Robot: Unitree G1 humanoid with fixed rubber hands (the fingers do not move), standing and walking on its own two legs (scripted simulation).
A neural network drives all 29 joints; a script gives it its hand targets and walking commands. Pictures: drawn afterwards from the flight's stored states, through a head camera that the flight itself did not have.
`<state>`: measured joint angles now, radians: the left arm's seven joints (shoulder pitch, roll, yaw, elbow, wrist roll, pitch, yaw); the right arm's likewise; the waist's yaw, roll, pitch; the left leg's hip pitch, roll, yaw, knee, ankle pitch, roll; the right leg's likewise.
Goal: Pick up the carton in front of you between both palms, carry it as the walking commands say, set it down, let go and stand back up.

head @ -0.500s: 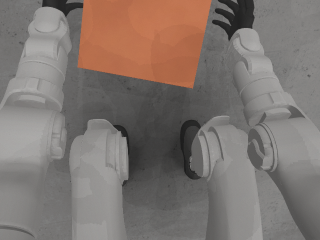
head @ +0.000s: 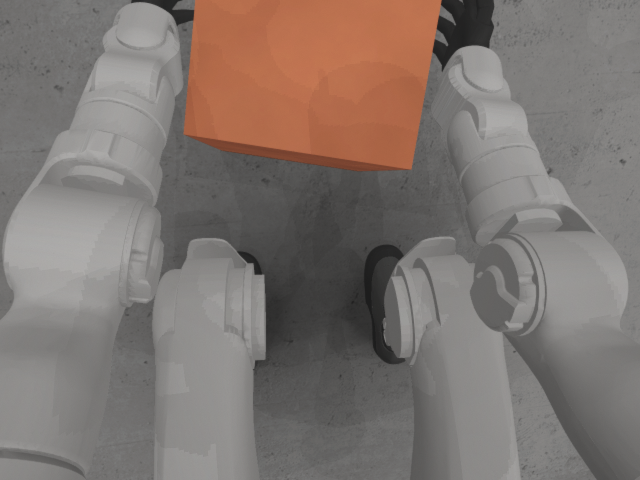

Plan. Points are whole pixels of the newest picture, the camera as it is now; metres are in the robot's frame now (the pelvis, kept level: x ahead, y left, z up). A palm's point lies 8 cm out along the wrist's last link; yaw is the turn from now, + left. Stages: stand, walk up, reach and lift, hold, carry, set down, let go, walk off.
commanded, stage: reach and lift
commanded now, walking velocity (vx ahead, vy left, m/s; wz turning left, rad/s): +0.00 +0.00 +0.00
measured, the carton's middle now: (306, 73) +0.50 +0.04 -0.24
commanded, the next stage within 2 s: none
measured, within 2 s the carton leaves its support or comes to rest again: leaves its support in 0.02 s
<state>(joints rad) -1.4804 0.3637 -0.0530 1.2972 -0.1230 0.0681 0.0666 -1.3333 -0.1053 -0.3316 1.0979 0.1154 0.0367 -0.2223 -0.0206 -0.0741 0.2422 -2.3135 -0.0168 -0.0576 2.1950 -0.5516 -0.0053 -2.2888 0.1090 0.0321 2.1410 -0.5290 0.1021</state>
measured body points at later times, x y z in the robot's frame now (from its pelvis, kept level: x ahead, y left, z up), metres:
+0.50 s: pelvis +0.00 -0.01 +0.09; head +0.25 +0.05 +0.45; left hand +0.50 +0.20 +0.01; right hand +0.50 -0.10 +0.01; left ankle +0.11 +0.12 -0.34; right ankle +0.13 -0.13 -0.34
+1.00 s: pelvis +0.04 -0.01 +0.21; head +0.22 +0.03 +0.62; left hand +0.46 +0.19 +0.15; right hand +0.48 -0.11 +0.16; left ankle +0.11 +0.12 -0.34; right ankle +0.13 -0.13 -0.34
